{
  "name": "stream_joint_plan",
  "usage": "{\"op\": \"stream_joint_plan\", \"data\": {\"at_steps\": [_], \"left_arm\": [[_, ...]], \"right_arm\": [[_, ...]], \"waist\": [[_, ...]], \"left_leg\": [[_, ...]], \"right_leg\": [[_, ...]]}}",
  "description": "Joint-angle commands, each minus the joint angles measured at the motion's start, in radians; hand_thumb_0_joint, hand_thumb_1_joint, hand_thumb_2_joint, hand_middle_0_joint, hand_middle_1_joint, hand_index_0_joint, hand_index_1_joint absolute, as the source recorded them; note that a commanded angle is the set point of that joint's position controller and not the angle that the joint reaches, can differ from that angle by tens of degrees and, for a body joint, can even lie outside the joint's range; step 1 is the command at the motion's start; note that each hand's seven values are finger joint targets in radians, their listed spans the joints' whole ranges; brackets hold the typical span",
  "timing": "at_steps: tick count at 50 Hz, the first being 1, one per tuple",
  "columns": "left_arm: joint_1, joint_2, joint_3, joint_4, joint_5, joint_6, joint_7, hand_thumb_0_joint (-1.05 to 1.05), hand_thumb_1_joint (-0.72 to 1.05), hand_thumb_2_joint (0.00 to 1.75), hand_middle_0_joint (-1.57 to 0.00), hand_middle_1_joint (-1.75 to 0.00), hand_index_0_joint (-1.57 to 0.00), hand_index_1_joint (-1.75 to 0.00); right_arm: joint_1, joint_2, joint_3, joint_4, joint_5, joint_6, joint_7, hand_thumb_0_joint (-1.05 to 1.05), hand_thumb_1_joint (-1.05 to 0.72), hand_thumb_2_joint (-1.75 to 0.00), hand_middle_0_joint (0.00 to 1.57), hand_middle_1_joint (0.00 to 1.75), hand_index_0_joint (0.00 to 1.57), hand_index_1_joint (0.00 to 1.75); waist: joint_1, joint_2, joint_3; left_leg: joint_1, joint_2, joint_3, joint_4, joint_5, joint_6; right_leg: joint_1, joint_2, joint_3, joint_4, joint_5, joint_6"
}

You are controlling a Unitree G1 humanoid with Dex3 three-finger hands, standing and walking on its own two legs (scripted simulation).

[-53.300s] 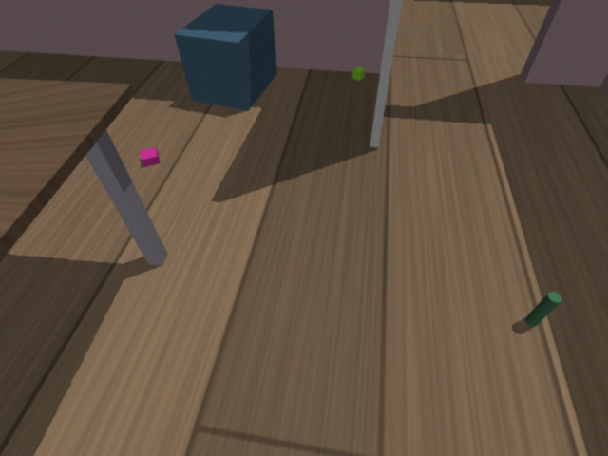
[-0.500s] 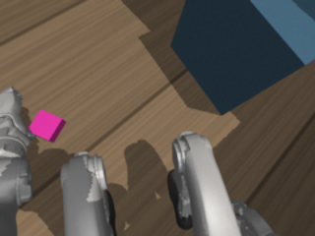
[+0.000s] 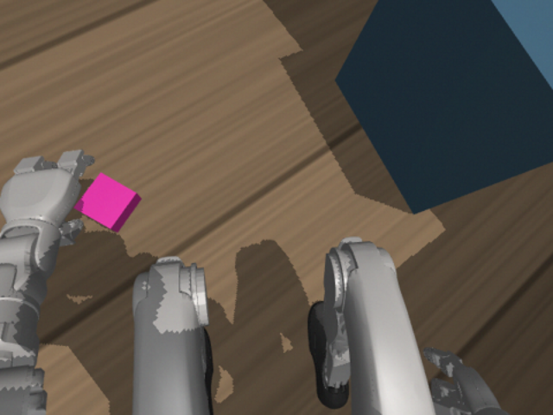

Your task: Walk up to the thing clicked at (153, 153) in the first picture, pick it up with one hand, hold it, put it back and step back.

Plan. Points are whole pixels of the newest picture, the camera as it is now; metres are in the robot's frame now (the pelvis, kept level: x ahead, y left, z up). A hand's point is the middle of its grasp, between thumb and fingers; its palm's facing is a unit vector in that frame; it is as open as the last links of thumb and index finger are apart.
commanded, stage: home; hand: left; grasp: from above
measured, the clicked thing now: (109, 203) +0.46 +0.30 -0.33
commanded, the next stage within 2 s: none
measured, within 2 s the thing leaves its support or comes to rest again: neither
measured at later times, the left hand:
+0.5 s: hand (6, 324) +0.26 +0.23 +0.08, palm faces -0.20 -0.77 -0.61, open 7.7 cm
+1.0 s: hand out of the picture +0.23 +0.19 +0.30, palm faces +0.15 -0.96 -0.22, open 7.5 cm
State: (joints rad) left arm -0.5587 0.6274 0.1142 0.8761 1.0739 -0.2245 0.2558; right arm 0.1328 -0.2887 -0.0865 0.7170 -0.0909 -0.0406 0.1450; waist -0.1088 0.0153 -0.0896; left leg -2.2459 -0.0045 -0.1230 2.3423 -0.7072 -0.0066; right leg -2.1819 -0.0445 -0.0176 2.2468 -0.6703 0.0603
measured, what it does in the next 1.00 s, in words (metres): rises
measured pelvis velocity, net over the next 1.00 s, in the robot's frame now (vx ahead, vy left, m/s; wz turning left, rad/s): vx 0.07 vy -0.01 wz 0.09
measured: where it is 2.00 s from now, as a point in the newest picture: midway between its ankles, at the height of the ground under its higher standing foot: (264, 386)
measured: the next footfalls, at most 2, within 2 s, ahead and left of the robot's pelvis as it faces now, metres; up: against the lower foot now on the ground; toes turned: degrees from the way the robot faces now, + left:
none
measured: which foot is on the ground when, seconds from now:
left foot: down 0.00-1.00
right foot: down 0.00-1.00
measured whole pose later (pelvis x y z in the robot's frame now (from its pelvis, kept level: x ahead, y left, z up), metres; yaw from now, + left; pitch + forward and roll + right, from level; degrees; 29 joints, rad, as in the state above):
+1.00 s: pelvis +0.07 -0.01 +0.35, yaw +5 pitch +14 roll -3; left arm 0.48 0.22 0.04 -0.15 -0.06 0.46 0.07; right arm 0.32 -0.22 0.03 0.52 0.03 -0.20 -0.18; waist -0.06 0.05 -0.19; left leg -0.81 0.05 -0.05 1.08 -0.51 -0.02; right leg -0.77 -0.03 -0.06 1.01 -0.47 0.03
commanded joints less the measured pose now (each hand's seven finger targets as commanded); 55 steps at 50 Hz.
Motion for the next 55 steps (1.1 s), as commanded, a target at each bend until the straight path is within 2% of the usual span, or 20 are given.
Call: {"op": "stream_joint_plan", "data": {"at_steps": [1,3,7,8,10,12,14,15,17,18,19,21,23,26,30,34,38,44,49,55], "left_arm": [[-0.040,0.202,0.037,-0.328,-0.134,0.056,-0.062,0.00,0.40,0.97,-0.24,-0.52,-0.22,-0.53],[0.051,0.150,0.000,-0.332,-0.201,0.083,-0.118,0.00,0.46,0.98,-0.24,-0.50,-0.22,-0.52],[0.145,0.089,-0.023,-0.544,-0.361,0.117,-0.205,0.00,0.60,0.98,-0.23,-0.46,-0.22,-0.47],[0.180,0.096,-0.003,-0.546,-0.395,0.126,-0.215,0.00,0.68,0.97,-0.23,-0.43,-0.22,-0.43],[0.190,0.072,-0.005,-0.634,-0.453,0.128,-0.233,0.00,0.71,0.94,-0.22,-0.40,-0.21,-0.40],[0.258,0.048,0.003,-0.664,-0.502,0.137,-0.237,0.00,0.75,0.96,-0.22,-0.40,-0.21,-0.40],[0.301,0.060,0.041,-0.732,-0.544,0.149,-0.231,0.00,0.79,0.93,-0.21,-0.36,-0.21,-0.36],[0.337,0.026,0.023,-0.759,-0.565,0.157,-0.230,0.00,0.76,0.94,-0.21,-0.37,-0.21,-0.38],[0.380,0.019,0.038,-0.839,-0.606,0.183,-0.222,0.00,0.79,0.96,-0.22,-0.39,-0.21,-0.39],[0.439,-0.015,0.028,-0.799,-0.626,0.206,-0.221,0.00,0.80,0.94,-0.21,-0.37,-0.21,-0.37],[0.447,-0.024,0.020,-0.884,-0.650,0.219,-0.220,0.00,0.81,0.92,-0.21,-0.35,-0.21,-0.35],[0.535,-0.063,0.011,-0.876,-0.700,0.266,-0.221,0.00,0.87,0.96,-0.21,-0.36,-0.21,-0.36],[0.567,-0.069,0.012,-0.965,-0.752,0.305,-0.221,0.00,0.90,0.95,-0.21,-0.34,-0.21,-0.34],[0.647,-0.102,0.004,-1.000,-0.832,0.363,-0.213,0.00,0.90,0.90,-0.20,-0.30,-0.20,-0.30],[0.740,-0.139,0.003,-1.041,-0.925,0.425,-0.197,0.00,0.90,0.90,-0.20,-0.30,-0.20,-0.30],[0.810,-0.195,-0.014,-1.065,-0.990,0.481,-0.182,0.00,0.90,0.90,-0.20,-0.30,-0.20,-0.30],[0.905,-0.246,-0.023,-1.083,-1.047,0.547,-0.175,0.00,0.90,0.90,-0.20,-0.30,-0.20,-0.30],[0.998,-0.287,-0.004,-1.186,-1.119,0.634,-0.173,0.00,0.85,0.87,-0.20,-0.29,-0.19,-0.29],[1.056,-0.317,-0.010,-1.197,-1.139,0.665,-0.192,0.00,0.85,0.87,-0.20,-0.29,-0.19,-0.29],[1.067,-0.319,-0.015,-1.191,-1.129,0.664,-0.219,0.00,0.80,0.84,-0.19,-0.28,-0.19,-0.28]], "right_arm": [[0.149,-0.227,-0.093,-0.101,0.049,0.009,-0.038,0.00,-0.89,-0.90,0.20,0.30,0.20,0.30],[0.119,-0.216,-0.074,-0.113,0.062,0.015,-0.049,0.00,-0.89,-0.90,0.20,0.30,0.20,0.30],[0.060,-0.202,-0.062,-0.168,0.081,0.009,-0.065,0.00,-0.89,-0.90,0.20,0.30,0.20,0.30],[0.046,-0.197,-0.057,-0.178,0.087,0.005,-0.071,0.00,-0.89,-0.90,0.20,0.30,0.20,0.30],[0.017,-0.183,-0.048,-0.198,0.094,-0.003,-0.086,0.00,-0.90,-0.90,0.20,0.30,0.20,0.30],[-0.006,-0.168,-0.037,-0.217,0.102,-0.012,-0.097,0.00,-0.90,-0.90,0.20,0.30,0.20,0.30],[-0.020,-0.159,-0.036,-0.243,0.106,-0.021,-0.110,0.00,-0.90,-0.90,0.20,0.30,0.20,0.30],[-0.029,-0.152,-0.035,-0.247,0.109,-0.024,-0.117,0.00,-0.90,-0.90,0.20,0.30,0.20,0.30],[-0.038,-0.149,-0.033,-0.274,0.114,-0.032,-0.131,0.00,-0.90,-0.90,0.20,0.30,0.20,0.30],[-0.041,-0.142,-0.032,-0.274,0.119,-0.034,-0.138,0.00,-0.90,-0.90,0.20,0.30,0.20,0.30],[-0.042,-0.136,-0.031,-0.288,0.120,-0.039,-0.144,0.00,-0.90,-0.90,0.20,0.30,0.20,0.30],[-0.049,-0.127,-0.025,-0.298,0.125,-0.048,-0.159,0.00,-0.90,-0.90,0.20,0.30,0.20,0.30],[-0.047,-0.124,-0.022,-0.320,0.130,-0.058,-0.172,0.00,-0.90,-0.90,0.20,0.30,0.20,0.30],[-0.038,-0.102,-0.008,-0.329,0.134,-0.077,-0.192,0.00,-0.90,-0.90,0.20,0.30,0.20,0.30],[-0.002,-0.081,0.011,-0.324,0.135,-0.105,-0.219,0.00,-0.90,-0.90,0.20,0.30,0.20,0.30],[0.042,-0.066,0.028,-0.318,0.134,-0.133,-0.248,0.00,-0.90,-0.90,0.20,0.30,0.20,0.30],[0.075,-0.057,0.049,-0.321,0.130,-0.158,-0.278,0.00,-0.90,-0.90,0.20,0.30,0.20,0.30],[0.107,-0.043,0.068,-0.346,0.123,-0.196,-0.327,0.00,-0.90,-0.90,0.20,0.30,0.20,0.30],[0.116,-0.038,0.075,-0.348,0.113,-0.225,-0.347,0.00,-0.90,-0.90,0.20,0.30,0.20,0.30],[0.109,-0.046,0.063,-0.350,0.103,-0.248,-0.347,0.00,-0.90,-0.90,0.20,0.30,0.20,0.30]], "waist": [[0.029,0.198,-0.774],[0.020,0.114,-0.659],[0.045,0.113,-0.650],[0.054,0.093,-0.634],[0.051,0.103,-0.616],[0.061,0.099,-0.583],[0.081,0.096,-0.640],[0.072,0.109,-0.617],[0.082,0.118,-0.636],[0.073,0.094,-0.590],[0.074,0.109,-0.618],[0.069,0.082,-0.583],[0.068,0.092,-0.588],[0.058,0.064,-0.539],[0.056,0.053,-0.499],[0.043,0.059,-0.417],[0.051,0.056,-0.345],[0.063,0.070,-0.257],[0.058,0.038,-0.183],[0.056,0.015,-0.134]], "left_leg": [[0.663,-0.004,0.060,-0.423,0.204,0.031],[0.593,-0.005,0.063,-0.453,0.154,0.045],[0.657,0.005,0.048,-0.545,0.128,0.045],[0.671,0.010,0.040,-0.566,0.116,0.044],[0.690,0.013,0.036,-0.607,0.088,0.046],[0.715,0.015,0.036,-0.654,0.072,0.043],[0.767,0.012,0.050,-0.679,0.080,0.046],[0.781,0.011,0.057,-0.699,0.090,0.043],[0.840,0.013,0.054,-0.756,0.065,0.041],[0.857,0.016,0.052,-0.784,0.064,0.039],[0.888,0.014,0.055,-0.809,0.065,0.039],[0.933,0.015,0.047,-0.859,0.052,0.037],[0.992,0.015,0.040,-0.908,0.040,0.035],[1.037,0.009,0.053,-0.961,0.053,0.037],[1.154,0.010,0.057,-1.042,0.159,0.030],[1.268,0.018,0.049,-1.154,0.214,0.021],[1.376,0.020,0.043,-1.262,0.278,0.015],[1.524,0.016,0.063,-1.405,0.352,0.010],[1.578,0.013,0.077,-1.456,0.399,0.014],[1.616,0.008,0.091,-1.496,0.409,0.017]], "right_leg": [[0.409,0.034,-0.098,-0.306,0.208,-0.086],[0.438,0.041,-0.092,-0.362,0.185,-0.078],[0.513,0.043,-0.081,-0.427,0.178,-0.077],[0.526,0.044,-0.080,-0.440,0.167,-0.076],[0.555,0.043,-0.073,-0.475,0.152,-0.076],[0.585,0.040,-0.065,-0.511,0.135,-0.077],[0.653,0.040,-0.052,-0.555,0.137,-0.078],[0.664,0.037,-0.048,-0.574,0.144,-0.079],[0.718,0.036,-0.046,-0.622,0.126,-0.077],[0.727,0.036,-0.045,-0.652,0.120,-0.076],[0.771,0.037,-0.043,-0.681,0.121,-0.076],[0.815,0.035,-0.040,-0.732,0.110,-0.074],[0.865,0.035,-0.035,-0.780,0.101,-0.072],[0.965,0.037,-0.023,-0.872,0.102,-0.070],[1.090,0.040,-0.015,-0.972,0.178,-0.071],[1.195,0.044,-0.015,-1.083,0.226,-0.069],[1.308,0.047,-0.023,-1.189,0.279,-0.065],[1.485,0.054,-0.040,-1.351,0.348,-0.060],[1.539,0.061,-0.059,-1.418,0.376,-0.058],[1.563,0.062,-0.068,-1.454,0.370,-0.055]]}}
